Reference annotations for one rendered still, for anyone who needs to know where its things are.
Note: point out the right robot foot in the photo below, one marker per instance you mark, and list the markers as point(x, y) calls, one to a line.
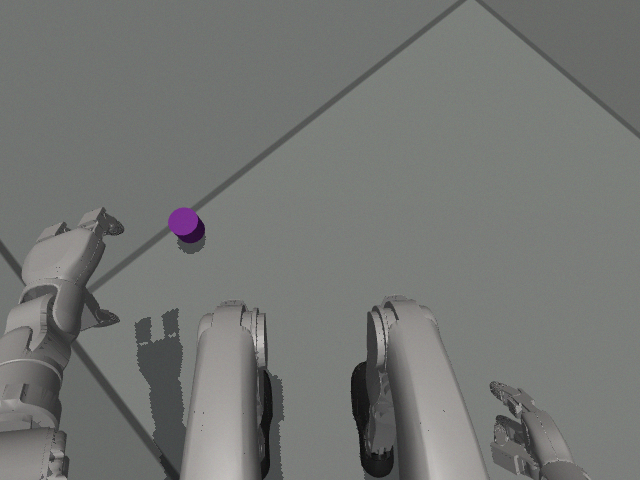
point(375, 465)

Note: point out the left robot arm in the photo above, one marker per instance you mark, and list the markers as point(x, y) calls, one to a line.
point(34, 351)

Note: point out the right robot arm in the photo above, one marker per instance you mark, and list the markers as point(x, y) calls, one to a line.
point(561, 470)

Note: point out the tin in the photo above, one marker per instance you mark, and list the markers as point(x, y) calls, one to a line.
point(186, 225)

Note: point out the right robot hand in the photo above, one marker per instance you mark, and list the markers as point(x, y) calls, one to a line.
point(534, 443)

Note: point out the left robot hand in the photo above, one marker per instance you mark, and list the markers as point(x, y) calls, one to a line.
point(73, 255)

